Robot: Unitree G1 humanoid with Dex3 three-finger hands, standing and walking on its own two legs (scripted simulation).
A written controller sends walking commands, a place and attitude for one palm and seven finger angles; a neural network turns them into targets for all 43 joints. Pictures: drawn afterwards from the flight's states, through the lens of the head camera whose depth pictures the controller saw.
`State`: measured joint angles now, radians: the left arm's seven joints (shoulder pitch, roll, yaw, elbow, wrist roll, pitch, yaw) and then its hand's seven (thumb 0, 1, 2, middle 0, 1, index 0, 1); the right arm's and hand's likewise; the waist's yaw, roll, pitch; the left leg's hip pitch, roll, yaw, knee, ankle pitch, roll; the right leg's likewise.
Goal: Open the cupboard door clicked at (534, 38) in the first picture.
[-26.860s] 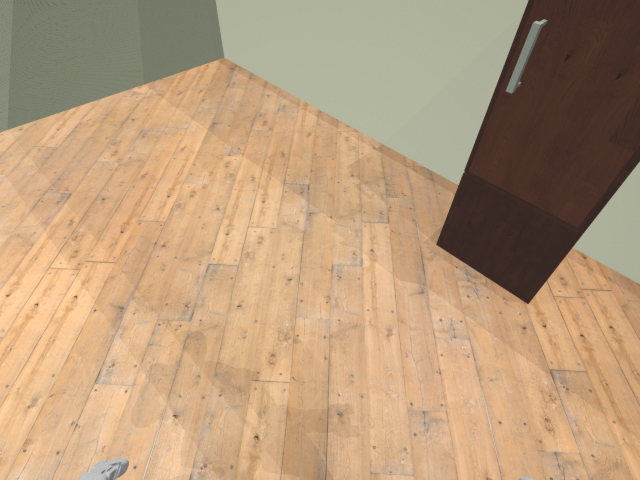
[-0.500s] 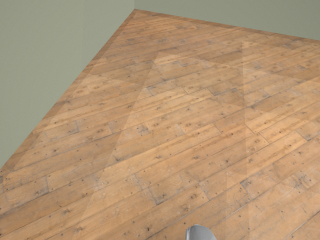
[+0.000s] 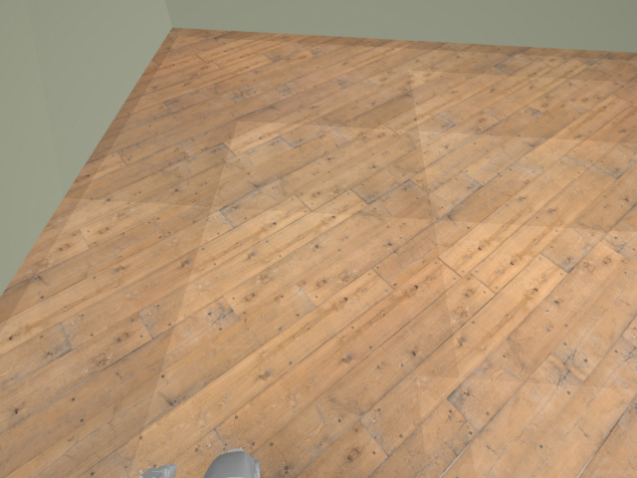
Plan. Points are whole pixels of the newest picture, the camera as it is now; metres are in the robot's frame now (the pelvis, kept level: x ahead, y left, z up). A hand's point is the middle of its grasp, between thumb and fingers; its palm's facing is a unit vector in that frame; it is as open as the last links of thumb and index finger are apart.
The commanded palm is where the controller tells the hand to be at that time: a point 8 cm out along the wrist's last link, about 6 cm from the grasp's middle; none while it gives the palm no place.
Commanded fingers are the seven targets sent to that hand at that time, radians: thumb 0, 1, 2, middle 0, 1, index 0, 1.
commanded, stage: turn to face it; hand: left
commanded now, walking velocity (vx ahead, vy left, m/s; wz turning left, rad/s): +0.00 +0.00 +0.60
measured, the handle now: out of the picture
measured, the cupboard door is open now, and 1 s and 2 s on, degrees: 49 49 49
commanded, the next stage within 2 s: none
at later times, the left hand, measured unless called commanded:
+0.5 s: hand out of the picture +0.14 +0.23 -0.17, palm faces +0.29 -0.93 -0.23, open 7.4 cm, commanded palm none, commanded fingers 0.00 0.90 0.90 -0.20 -0.30 -0.20 -0.30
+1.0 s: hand out of the picture +0.05 +0.16 -0.20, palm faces +0.59 -0.77 -0.24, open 7.4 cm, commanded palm none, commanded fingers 0.00 0.90 0.90 -0.20 -0.30 -0.20 -0.30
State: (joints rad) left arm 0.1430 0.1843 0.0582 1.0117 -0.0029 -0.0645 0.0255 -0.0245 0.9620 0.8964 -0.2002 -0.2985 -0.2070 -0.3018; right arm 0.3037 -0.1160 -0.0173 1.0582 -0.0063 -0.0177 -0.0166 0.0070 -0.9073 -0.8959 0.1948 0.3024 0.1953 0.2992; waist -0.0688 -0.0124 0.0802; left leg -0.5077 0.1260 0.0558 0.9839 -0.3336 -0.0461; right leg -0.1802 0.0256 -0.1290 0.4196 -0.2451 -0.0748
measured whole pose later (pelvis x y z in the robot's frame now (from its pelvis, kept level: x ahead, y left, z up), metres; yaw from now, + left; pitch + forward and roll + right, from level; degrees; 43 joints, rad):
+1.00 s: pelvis +0.13 -0.03 -0.02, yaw +36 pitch +0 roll +1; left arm 0.22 0.25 0.06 0.93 0.01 0.06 0.02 0.01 0.91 0.90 -0.20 -0.30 -0.21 -0.30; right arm 0.10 -0.24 -0.06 0.88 -0.02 0.03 0.02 0.01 -0.91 -0.90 0.19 0.30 0.20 0.30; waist 0.01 -0.07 0.13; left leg -0.36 0.00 0.07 0.65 -0.29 0.03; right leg -0.38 -0.13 -0.09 1.02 -0.54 0.08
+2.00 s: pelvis +0.21 -0.08 -0.01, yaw +72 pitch +1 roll +0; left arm 0.14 0.22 0.05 0.86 0.02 0.02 0.02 0.01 0.91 0.90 -0.20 -0.30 -0.20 -0.30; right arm 0.18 -0.25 -0.08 0.92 -0.01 0.07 0.01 0.01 -0.90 -0.90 0.20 0.30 0.20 0.30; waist -0.02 0.05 0.09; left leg -0.47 -0.03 -0.08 0.88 -0.45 -0.03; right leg -0.27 -0.05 -0.06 0.58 -0.33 0.01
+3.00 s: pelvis +0.22 -0.07 -0.02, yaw +109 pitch +0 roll +1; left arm 0.22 0.24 0.06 0.92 0.01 0.06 0.01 0.01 0.91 0.90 -0.20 -0.30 -0.21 -0.30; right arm 0.10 -0.23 -0.06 0.89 -0.02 0.03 0.02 0.01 -0.91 -0.90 0.19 0.30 0.20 0.30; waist 0.01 -0.07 0.12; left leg -0.35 -0.01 0.07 0.65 -0.30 0.04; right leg -0.37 -0.15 -0.11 0.98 -0.55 0.08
